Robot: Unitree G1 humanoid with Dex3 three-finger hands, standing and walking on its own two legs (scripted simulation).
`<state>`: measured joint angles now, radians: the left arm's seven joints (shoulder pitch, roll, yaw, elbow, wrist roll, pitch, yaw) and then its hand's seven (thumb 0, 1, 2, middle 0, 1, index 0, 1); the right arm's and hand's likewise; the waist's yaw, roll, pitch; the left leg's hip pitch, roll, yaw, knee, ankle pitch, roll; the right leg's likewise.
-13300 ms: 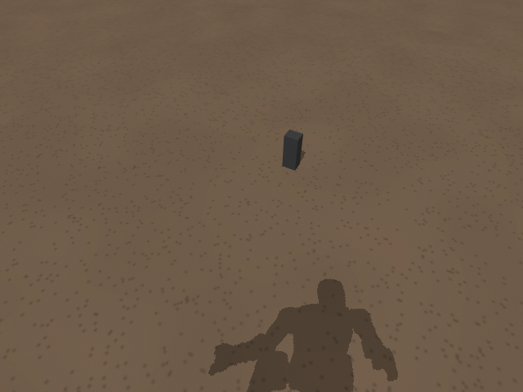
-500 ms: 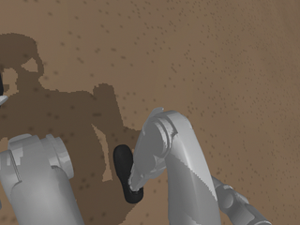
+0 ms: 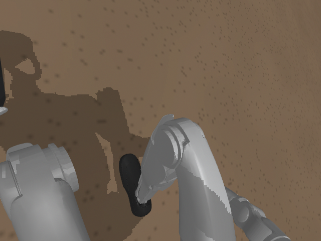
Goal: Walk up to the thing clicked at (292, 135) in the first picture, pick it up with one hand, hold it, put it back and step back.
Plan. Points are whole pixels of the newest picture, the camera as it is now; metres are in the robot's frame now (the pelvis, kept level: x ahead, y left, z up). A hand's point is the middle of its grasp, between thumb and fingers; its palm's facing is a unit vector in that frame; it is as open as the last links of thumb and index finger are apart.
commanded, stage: close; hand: left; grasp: from the side
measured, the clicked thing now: out of the picture +0.46 +0.27 -0.18
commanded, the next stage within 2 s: settle in 0.18 s
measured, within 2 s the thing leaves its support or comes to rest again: leaves its support in 0.42 s
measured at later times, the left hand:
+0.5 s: hand out of the picture +0.44 +0.29 -0.16, palm faces +0.39 -0.92 +0.01, open 13.2 cm
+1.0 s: hand out of the picture +0.42 +0.32 -0.05, palm faces +0.35 -0.94 -0.04, open 13.1 cm
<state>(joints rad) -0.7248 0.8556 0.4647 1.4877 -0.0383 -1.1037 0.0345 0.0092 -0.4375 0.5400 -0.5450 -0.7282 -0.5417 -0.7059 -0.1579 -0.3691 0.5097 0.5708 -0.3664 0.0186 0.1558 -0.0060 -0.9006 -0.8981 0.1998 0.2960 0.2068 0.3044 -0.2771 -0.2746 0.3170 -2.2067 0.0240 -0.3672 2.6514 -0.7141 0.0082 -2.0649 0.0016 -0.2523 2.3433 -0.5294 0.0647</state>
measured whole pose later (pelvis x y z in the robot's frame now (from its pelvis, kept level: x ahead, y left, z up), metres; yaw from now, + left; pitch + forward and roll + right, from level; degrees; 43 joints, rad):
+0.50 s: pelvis +0.00 +0.00 +0.00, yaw +0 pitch +13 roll -17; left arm -0.71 0.83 0.51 1.40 -0.06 -1.07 0.00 -0.02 -0.61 0.54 -0.58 -0.99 -0.58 -0.96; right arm -0.15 -0.37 0.49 0.58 -0.35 0.03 0.15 -0.01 -0.93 -0.91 0.20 0.30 0.21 0.30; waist -0.27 -0.27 0.32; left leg -2.20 0.02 -0.36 2.64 -0.71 0.00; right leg -2.07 0.00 -0.25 2.35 -0.53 0.06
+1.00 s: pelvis +0.01 -0.01 +0.03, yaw +5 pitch +22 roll -14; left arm -0.61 0.61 0.39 0.99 -0.08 -0.78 -0.07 -0.01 -0.61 0.47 -0.59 -1.07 -0.58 -1.04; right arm 0.02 -0.33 0.24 0.61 -0.20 0.05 0.14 0.00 -0.92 -0.90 0.20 0.30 0.21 0.31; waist -0.18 -0.11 0.07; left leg -2.24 0.02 -0.23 2.52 -0.69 0.02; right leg -2.13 -0.05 -0.16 2.31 -0.57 0.04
